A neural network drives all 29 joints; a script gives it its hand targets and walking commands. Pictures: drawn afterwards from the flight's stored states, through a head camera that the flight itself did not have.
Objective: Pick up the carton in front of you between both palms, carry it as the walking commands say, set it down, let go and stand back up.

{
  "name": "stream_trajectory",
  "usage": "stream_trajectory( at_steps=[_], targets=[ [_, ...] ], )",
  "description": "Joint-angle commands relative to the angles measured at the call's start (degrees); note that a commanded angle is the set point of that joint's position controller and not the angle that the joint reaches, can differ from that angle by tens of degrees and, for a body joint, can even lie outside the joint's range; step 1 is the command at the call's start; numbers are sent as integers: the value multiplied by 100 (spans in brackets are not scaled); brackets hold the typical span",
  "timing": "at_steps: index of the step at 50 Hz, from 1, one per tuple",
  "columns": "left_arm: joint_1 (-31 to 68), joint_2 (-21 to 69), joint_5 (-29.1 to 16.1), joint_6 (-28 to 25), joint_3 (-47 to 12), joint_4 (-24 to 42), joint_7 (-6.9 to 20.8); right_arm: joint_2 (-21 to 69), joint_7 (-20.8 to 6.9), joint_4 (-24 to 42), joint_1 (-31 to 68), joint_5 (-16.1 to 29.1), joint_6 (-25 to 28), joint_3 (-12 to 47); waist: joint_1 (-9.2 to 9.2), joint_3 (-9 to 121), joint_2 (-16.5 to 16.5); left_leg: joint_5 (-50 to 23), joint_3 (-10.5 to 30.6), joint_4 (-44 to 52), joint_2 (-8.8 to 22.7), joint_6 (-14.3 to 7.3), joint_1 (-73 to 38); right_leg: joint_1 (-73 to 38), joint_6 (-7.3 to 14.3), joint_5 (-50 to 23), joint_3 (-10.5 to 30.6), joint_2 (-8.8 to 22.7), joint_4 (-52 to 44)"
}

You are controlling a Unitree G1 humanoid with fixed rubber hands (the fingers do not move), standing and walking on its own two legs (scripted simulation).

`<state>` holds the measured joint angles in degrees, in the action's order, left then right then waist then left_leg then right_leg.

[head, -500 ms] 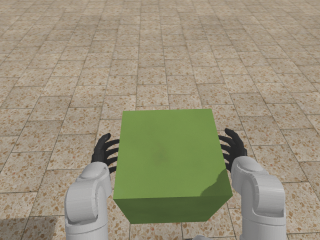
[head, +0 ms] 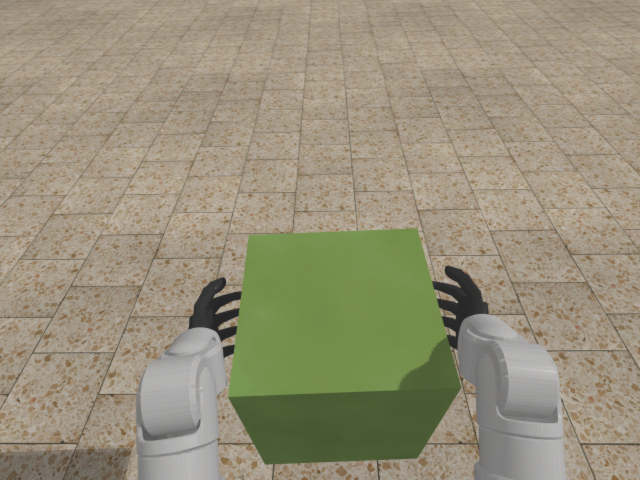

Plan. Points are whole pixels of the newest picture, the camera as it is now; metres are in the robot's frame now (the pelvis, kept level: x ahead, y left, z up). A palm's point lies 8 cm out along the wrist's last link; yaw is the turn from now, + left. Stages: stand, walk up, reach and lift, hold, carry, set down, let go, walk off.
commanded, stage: carry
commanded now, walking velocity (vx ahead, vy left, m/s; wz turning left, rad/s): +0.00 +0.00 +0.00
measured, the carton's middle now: (337, 352) +0.29 +0.00 +0.01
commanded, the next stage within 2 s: hold in 1.82 s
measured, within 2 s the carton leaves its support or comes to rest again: neither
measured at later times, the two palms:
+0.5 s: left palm (192, 379) +0.23 +0.16 +0.07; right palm (464, 366) +0.24 -0.14 +0.07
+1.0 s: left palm (194, 400) +0.23 +0.17 +0.03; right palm (452, 389) +0.23 -0.13 +0.03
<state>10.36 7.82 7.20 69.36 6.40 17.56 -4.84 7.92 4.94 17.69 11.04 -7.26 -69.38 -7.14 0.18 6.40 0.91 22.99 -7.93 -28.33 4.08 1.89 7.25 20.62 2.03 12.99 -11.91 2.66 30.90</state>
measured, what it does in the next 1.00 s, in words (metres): shifts its weight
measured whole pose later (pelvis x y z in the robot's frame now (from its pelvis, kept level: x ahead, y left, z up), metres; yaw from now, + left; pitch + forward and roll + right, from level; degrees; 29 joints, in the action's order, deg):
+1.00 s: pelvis -0.07 +0.02 +0.00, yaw +0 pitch +1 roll +0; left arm 14.5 8.6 15.4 41.9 11.6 -13.2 -0.5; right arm 8.6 0.6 -13.2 14.7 -15.6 -41.4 -12.0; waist -0.1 4.4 0.2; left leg 21.5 -10.9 -30.7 2.1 -1.6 10.2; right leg 21.8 0.8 7.6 -10.3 5.2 28.8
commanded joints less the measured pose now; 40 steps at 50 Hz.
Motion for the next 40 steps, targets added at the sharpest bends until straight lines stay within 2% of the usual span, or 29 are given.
stream_trajectory(
  at_steps=[1, 4, 7, 11, 18, 27, 40],
  targets=[
    [2639, 5281, -2397, -14, -4123, 393, 1450, 5218, -1534, 278, 2470, 2417, -33, 4117, -12, 1611, 107, -4250, 221, 23, 549, -2, -296, -1223, 57, -3642, 518, 599, 226],
    [2632, 5246, -2419, 1, -4140, 412, 1449, 5189, -1522, 269, 2417, 2389, -35, 4087, -15, 1550, 160, -4531, 182, -27, 599, -47, -366, -1119, 12, -3276, 479, 548, 245],
    [2605, 5214, -2425, 16, -4144, 399, 1455, 5161, -1514, 245, 2363, 2356, -40, 4071, -21, 1540, 142, -4417, 139, -71, 601, -76, -313, -1145, 20, -3254, 496, 576, 287],
    [2636, 5216, -2430, 16, -4144, 398, 1466, 5170, -1515, 261, 2403, 2357, -39, 4086, -26, 1508, 103, -4049, 121, -58, 614, -127, -230, -1108, 34, -2954, 527, 622, 311],
    [2594, 5256, -2296, -144, -4190, 76, 1520, 5239, -1563, -21, 2405, 2281, 124, 4184, -28, 1298, -14, -2885, 127, 105, 546, -186, 76, -1149, 31, -2633, 585, 688, 109],
    [2610, 5109, -1918, -799, -4010, -447, 1530, 5104, -1599, -567, 2512, 1960, 774, 4049, -10, 1001, -49, -1708, 226, 432, 538, -276, 391, -1072, -20, -1757, 677, 709, -224],
    [2673, 4725, -1041, -2113, -3071, -1611, 1540, 4749, -1572, -1743, 2440, 998, 2097, 3079, -16, 914, -61, -1101, 287, 563, 533, -339, 634, -953, -71, -1245, 708, 689, -402]
  ],
)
